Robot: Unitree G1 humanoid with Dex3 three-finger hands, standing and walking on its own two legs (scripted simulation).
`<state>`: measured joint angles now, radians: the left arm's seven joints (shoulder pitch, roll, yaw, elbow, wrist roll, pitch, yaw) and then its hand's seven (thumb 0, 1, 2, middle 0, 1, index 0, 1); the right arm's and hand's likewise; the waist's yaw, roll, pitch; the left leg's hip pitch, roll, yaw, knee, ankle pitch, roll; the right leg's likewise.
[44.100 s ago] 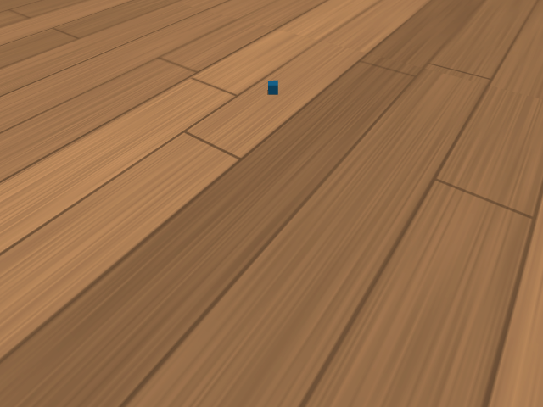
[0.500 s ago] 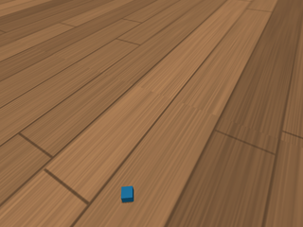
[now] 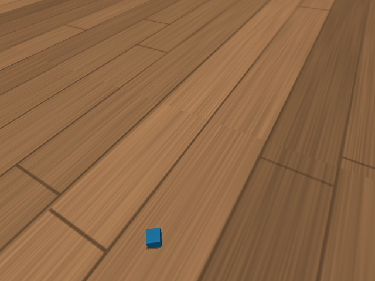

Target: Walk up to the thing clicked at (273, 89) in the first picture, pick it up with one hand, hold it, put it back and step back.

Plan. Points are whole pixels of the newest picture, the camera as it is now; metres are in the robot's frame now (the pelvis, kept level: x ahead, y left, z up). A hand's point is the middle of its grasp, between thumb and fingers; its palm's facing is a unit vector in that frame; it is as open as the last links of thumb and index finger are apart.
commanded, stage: stand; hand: left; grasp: from above
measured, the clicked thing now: (154, 238) +0.48 +0.24 -0.74
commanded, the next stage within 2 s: step back in 1.30 s
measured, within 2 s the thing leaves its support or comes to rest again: neither
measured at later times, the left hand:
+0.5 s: hand out of the picture +0.08 +0.25 -0.16, palm faces +0.01 -0.94 -0.33, open 7.4 cm
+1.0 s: hand out of the picture +0.09 +0.25 -0.16, palm faces +0.00 -0.94 -0.33, open 7.4 cm
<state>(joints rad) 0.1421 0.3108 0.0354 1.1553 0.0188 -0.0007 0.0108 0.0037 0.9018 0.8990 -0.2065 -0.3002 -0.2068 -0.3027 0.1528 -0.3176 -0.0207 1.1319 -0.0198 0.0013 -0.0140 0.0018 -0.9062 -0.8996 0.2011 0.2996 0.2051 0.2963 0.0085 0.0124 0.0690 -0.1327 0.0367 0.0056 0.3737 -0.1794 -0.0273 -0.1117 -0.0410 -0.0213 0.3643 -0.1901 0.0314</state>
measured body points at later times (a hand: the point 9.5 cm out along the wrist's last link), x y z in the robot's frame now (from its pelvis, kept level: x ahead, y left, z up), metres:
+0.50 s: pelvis +0.01 +0.00 +0.00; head +0.02 +0.00 +0.45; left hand +0.08 +0.30 -0.13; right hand +0.08 -0.29 -0.14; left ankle +0.02 +0.14 -0.75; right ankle +0.01 -0.14 -0.75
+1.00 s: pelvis +0.02 +0.00 +0.00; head +0.03 +0.00 +0.45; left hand +0.09 +0.30 -0.13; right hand +0.08 -0.29 -0.14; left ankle +0.02 +0.14 -0.75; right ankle +0.01 -0.14 -0.75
